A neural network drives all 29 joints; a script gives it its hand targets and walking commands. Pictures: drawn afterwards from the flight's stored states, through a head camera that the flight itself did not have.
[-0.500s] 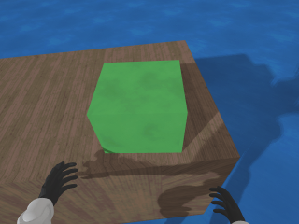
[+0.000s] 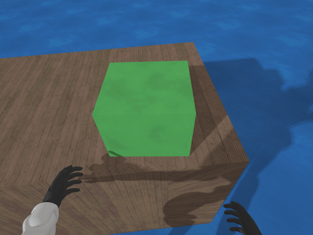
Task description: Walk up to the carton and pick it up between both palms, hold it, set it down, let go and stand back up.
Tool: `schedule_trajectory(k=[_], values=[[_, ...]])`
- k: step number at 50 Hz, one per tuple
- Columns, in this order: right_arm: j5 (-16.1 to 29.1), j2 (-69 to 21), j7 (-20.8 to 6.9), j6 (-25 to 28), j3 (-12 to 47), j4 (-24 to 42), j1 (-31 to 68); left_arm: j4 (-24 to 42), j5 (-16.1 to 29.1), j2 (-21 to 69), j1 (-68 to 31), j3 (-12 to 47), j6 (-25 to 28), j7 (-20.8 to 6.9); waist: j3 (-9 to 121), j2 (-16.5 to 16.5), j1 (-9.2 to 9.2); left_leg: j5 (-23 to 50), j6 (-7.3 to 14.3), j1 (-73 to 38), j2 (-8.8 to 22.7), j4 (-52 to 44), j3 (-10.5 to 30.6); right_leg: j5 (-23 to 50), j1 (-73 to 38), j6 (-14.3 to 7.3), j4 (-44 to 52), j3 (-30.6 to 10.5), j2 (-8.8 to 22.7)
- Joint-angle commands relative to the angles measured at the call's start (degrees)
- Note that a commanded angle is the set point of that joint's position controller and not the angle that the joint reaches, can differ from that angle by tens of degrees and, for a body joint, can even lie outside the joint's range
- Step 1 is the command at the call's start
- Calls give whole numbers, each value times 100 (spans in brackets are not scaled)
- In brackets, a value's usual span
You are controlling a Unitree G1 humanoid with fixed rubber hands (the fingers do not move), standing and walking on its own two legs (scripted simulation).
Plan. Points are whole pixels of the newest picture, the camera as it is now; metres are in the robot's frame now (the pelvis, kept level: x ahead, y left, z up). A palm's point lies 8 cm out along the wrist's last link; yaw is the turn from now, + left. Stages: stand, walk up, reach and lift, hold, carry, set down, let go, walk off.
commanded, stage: stand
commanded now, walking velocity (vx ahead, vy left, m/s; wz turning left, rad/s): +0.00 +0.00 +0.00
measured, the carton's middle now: (148, 108) +0.47 +0.04 +0.04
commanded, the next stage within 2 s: none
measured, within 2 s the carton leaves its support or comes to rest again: neither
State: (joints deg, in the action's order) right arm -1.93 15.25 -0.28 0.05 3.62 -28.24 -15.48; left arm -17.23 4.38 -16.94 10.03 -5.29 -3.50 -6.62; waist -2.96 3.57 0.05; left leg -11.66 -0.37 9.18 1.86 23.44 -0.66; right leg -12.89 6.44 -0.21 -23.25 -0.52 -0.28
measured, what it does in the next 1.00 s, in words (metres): stands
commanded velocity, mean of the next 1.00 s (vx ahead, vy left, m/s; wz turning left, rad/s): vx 0.00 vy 0.00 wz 0.00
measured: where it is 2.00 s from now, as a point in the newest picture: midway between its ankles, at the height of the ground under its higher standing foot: outside the picture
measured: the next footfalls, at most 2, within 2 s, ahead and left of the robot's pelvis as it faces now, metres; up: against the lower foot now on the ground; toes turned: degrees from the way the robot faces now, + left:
none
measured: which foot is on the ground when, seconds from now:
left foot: down 0.00-1.00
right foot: down 0.00-1.00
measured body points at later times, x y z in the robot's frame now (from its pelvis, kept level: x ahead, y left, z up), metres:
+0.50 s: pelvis +0.00 +0.00 -0.02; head +0.00 +0.00 +0.43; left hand +0.21 +0.26 +0.00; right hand +0.12 -0.29 -0.11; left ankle +0.02 +0.13 -0.74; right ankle +0.00 -0.12 -0.74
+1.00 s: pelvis +0.00 +0.00 -0.02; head +0.01 +0.00 +0.43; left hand +0.21 +0.26 -0.01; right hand +0.12 -0.28 -0.12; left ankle +0.02 +0.13 -0.74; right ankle +0.01 -0.12 -0.74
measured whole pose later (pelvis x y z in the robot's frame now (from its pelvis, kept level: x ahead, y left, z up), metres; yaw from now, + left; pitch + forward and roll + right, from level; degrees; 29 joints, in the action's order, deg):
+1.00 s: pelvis +0.00 +0.00 -0.02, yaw +1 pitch -2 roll +0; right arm -1.9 21.5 -3.8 -0.4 1.8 -38.2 -15.4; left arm -12.5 2.8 -19.0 15.7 -4.5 10.3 -2.7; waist -2.6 -0.5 0.1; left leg -18.6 1.0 16.8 0.9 36.8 -0.8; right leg -20.3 15.6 -0.6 -37.7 -0.1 -0.1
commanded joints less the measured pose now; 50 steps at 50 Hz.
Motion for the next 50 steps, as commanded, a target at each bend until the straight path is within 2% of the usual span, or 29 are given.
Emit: schedule_trajectory(k=[1, 2, 4, 6, 7, 8, 10, 12, 13, 14, 15, 19, 21, 22, 24, 25, 28, 30, 32, 33, 34, 37, 39, 40, 41, 43, 47, 49, 50], values=[[-97, 1505, -172, 177, -961, -303, -226, -154, -970, -1884, -365, -312, 298, 669, -369, -1927, 175, -986, 175, 237, -18, 379, -129, -2675, 1807, 25, 800, -737, 639], [-138, 1388, -247, 205, -879, -399, -12, -119, -960, -1716, -341, -290, 324, 672, -395, -1711, 110, -1107, 223, 322, -72, 424, -157, -2628, 1834, 27, 678, -652, 577], [-83, 1491, -276, 195, -876, -517, -30, -156, -887, -1776, -135, -332, 360, 648, -459, -1716, 57, -1204, 231, 478, -87, 536, -173, -2844, 1958, -29, 616, -678, 563], [-46, 1497, -325, 169, -877, -702, -83, -61, -892, -1744, -175, -349, 384, 650, -569, -1604, 167, -1500, 264, 594, -114, 546, -96, -2897, 2168, -35, 450, -581, 446], [-90, 1693, -354, 200, -905, -738, 40, -7, -864, -1676, -181, -341, 363, 663, -589, -1282, 147, -1789, 293, 699, -88, 584, -85, -3002, 2259, -44, 337, -606, 437], [-81, 1637, -360, 178, -906, -794, -36, -94, -851, -1708, 12, -335, 357, 660, -516, -1510, 84, -1737, 296, 782, -153, 729, -121, -3094, 2167, -81, 425, -668, 448], [-65, 1824, -343, 177, -930, -782, 207, 5, -842, -1751, -124, -367, 377, 694, -566, -970, 113, -2064, 368, 1084, 152, 176, 335, -2409, 1990, -43, -207, -481, 286], [-30, 1760, -345, 193, -930, -789, 555, -57, -840, -1622, 163, -348, 457, 695, -334, -891, -125, -2198, 395, 1281, 224, 8, 540, -1917, 1525, -22, -597, -330, 154], [-20, 1831, -351, 175, -926, -741, 691, -144, -828, -1592, 309, -328, 471, 689, -214, -610, -171, -2666, 430, 1389, 341, -220, 761, -1778, 1372, 4, -820, -307, 100], [8, 1881, -344, 184, -938, -730, 867, -126, -807, -1447, 333, -258, 469, 702, -196, -495, -238, -2579, 426, 1520, 402, -198, 821, -1482, 1188, -17, -832, -307, 130], [-1, 1754, -351, 146, -922, -738, 823, -176, -833, -1475, 416, -281, 452, 682, -259, -398, -219, -2718, 361, 1596, 260, -73, 654, -1838, 1231, -25, -707, -332, 117], [33, 1874, -303, 45, -980, -698, 442, -109, -883, -1758, 354, -327, 531, 731, -565, -1089, 32, -2659, 305, 1558, 77, 658, 389, -3068, 2019, -157, -72, -682, 355], [30, 1553, -379, 49, -912, -674, 505, -82, -853, -1715, 294, -265, 543, 754, -343, -1677, -10, -1310, 266, 1104, -327, 1535, -181, -3284, 2040, -264, 427, -932, 602], [35, 1649, -324, 93, -967, -695, 332, -68, -844, -1838, 361, -321, 571, 789, -405, -1535, 106, -1106, 316, 963, -257, 1637, -115, -3185, 2169, -473, 468, -1228, 840], [-1, 1606, -340, 122, -916, -845, 193, -7, -843, -1879, 24, -320, 589, 797, 85, -1612, 190, -965, 315, 481, -198, 1595, -266, -2906, 2091, -367, 244, -795, 724], [20, 1650, -356, 128, -924, -815, 98, -44, -807, -1826, 48, -319, 572, 803, -271, -1403, 204, -834, 342, 643, -198, 1403, -227, -2639, 2050, -384, 183, -817, 707], [51, 1664, -307, 171, -838, -720, 390, -13, -778, -1630, 31, -235, 644, 770, -133, -1297, 110, -806, 487, 997, 171, 819, 411, -1710, 1605, -275, -441, -689, 543], [22, 1754, -307, 175, -832, -743, 502, -127, -773, -1607, 133, -220, 672, 740, -192, -1003, -1, -1564, 511, 1342, 216, 613, 613, -1767, 1456, -213, -571, -565, 415], [63, 1915, -303, 151, -871, -692, 675, -122, -783, -1549, 147, -216, 665, 746, -319, -1059, -18, -2215, 495, 1613, 291, 421, 802, -1888, 1480, -217, -553, -583, 379], [80, 1869, -325, 152, -882, -699, 601, -120, -784, -1517, 133, -195, 676, 765, -302, -1292, -7, -2017, 468, 1552, 252, 409, 739, -1942, 1495, -250, -558, -585, 413], [45, 1950, -324, 142, -888, -716, 582, -180, -775, -1553, 142, -206, 684, 767, -323, -1174, 10, -1888, 437, 1476, 181, 538, 596, -2155, 1557, -249, -351, -730, 451], [76, 1720, -341, 170, -854, -753, 481, -116, -801, -1709, -31, -182, 721, 795, -218, -1417, 145, -1010, 395, 1020, 26, 846, 300, -2299, 1716, -289, -36, -814, 626], [88, 1772, -323, 169, -845, -765, 543, -203, -742, -1600, 60, -154, 764, 774, -73, -1402, 87, -968, 429, 975, 165, 659, 461, -2010, 1572, -244, -167, -714, 567], [55, 1846, -299, 178, -883, -754, 550, -177, -792, -1574, 10, -168, 752, 790, -93, -1162, 104, -1057, 462, 1061, 152, 677, 495, -1892, 1527, -253, -229, -676, 553], [75, 1691, -329, 166, -798, -730, 688, -163, -754, -1613, -111, -188, 742, 802, -194, -1309, -23, -1231, 483, 1261, 208, 562, 555, -1759, 1461, -233, -326, -662, 540], [60, 1777, -299, 153, -829, -740, 607, -212, -763, -1595, 51, -176, 745, 791, -196, -1024, 30, -1436, 460, 1310, 167, 627, 534, -1876, 1473, -254, -381, -625, 529], [87, 1718, -318, 148, -823, -697, 726, -256, -741, -1634, -21, -189, 766, 783, -82, -1420, -17, -1274, 469, 1286, 165, 715, 465, -1879, 1386, -227, -220, -694, 547], [118, 1732, -320, 152, -842, -736, 574, -291, -732, -1712, -7, -196, 781, 809, -226, -1243, 21, -954, 446, 1302, 59, 816, 386, -2033, 1470, -213, -58, -931, 733], [91, 1764, -349, 137, -839, -824, 545, -235, -735, -1653, -56, -175, 767, 805, -42, -1480, 52, -884, 389, 998, 48, 836, 278, -2087, 1583, -278, -63, -818, 667]])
